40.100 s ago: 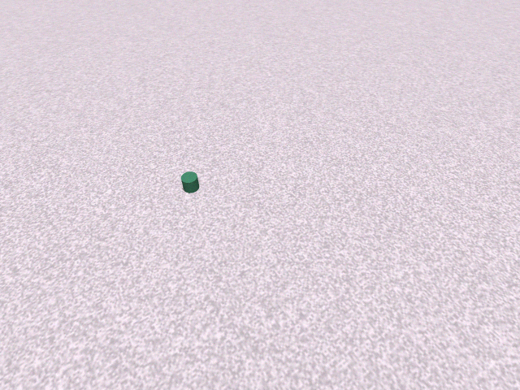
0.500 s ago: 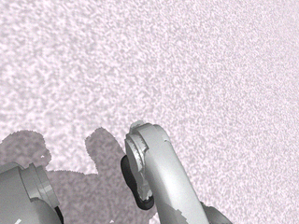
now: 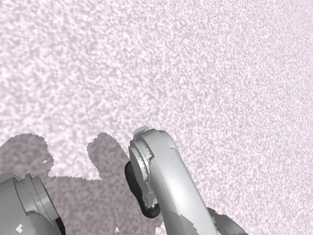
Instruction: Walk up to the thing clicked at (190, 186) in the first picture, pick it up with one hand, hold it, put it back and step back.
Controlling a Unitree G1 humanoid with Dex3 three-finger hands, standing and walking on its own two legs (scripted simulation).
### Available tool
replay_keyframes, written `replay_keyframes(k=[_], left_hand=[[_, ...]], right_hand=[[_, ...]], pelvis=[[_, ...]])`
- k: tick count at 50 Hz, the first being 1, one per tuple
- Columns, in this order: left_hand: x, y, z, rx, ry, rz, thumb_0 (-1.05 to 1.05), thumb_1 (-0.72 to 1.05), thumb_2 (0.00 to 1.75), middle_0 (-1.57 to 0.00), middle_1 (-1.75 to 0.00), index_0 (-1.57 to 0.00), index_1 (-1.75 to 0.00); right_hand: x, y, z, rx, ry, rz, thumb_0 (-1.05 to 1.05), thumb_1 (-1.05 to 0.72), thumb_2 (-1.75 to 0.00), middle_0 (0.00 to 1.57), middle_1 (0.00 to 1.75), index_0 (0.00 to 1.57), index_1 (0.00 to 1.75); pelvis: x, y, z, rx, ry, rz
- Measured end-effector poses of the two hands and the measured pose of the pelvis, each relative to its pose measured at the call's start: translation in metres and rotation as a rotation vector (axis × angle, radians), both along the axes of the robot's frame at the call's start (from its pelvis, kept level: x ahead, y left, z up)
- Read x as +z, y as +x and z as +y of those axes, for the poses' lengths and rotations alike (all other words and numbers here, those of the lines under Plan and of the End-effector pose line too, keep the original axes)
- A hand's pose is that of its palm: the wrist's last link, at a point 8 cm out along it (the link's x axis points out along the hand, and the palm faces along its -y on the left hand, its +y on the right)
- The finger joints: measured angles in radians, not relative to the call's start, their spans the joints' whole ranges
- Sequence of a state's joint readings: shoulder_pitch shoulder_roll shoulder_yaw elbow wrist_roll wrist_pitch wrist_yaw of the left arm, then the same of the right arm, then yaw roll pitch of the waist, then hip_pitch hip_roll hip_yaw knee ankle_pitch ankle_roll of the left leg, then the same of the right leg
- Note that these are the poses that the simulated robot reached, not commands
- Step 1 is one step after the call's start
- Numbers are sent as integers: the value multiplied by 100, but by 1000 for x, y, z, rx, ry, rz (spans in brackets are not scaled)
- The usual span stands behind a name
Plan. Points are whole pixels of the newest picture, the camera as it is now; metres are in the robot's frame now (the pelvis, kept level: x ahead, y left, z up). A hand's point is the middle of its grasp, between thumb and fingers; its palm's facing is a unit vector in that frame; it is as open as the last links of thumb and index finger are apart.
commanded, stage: close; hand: left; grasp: from above
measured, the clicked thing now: out of the picture +0.48 +0.32 -0.27
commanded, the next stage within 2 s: settle in 0.12 s
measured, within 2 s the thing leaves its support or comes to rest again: leaves its support in 0.52 s
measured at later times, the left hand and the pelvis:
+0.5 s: hand out of the picture +0.47 +0.33 -0.23, palm faces -0.41 -0.16 -0.90, open 11.1 cm; pelvis +0.00 +0.00 +0.00, yaw +0 degrees
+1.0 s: hand out of the picture +0.46 +0.34 -0.13, palm faces -0.42 -0.12 -0.90, open 11.1 cm; pelvis +0.00 +0.00 +0.02, yaw +4 degrees
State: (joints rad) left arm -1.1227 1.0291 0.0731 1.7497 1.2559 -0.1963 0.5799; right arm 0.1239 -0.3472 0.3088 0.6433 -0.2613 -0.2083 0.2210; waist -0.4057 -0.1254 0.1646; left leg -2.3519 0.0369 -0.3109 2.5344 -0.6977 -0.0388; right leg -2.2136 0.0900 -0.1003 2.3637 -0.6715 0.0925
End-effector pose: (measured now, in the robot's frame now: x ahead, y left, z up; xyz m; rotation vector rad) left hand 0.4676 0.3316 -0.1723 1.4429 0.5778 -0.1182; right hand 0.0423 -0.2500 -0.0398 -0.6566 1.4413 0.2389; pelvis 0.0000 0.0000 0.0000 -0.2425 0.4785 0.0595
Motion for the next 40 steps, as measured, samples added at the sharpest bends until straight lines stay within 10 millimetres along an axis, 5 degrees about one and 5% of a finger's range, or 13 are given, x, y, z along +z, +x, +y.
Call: replay_keyframes(k=[26, 40], left_hand=[[6, 5, 4, 1, -10, -12, 1, -11, 60, -72, -80, -52, -73], [63, 8, 17, 7, 42, -52, 1, -12, 60, -74, -76, -55, -71]], right_hand=[[-5, -2, 2, -19, -8, 20, 0, -92, -91, 20, 30, 20, 30], [-11, 20, -11, -98, 14, -24, 0, -91, -91, 20, 30, 20, 30]], pelvis=[[0, 0, -1, 4, -2, 8], [8, 6, -1, 24, 15, 74]])
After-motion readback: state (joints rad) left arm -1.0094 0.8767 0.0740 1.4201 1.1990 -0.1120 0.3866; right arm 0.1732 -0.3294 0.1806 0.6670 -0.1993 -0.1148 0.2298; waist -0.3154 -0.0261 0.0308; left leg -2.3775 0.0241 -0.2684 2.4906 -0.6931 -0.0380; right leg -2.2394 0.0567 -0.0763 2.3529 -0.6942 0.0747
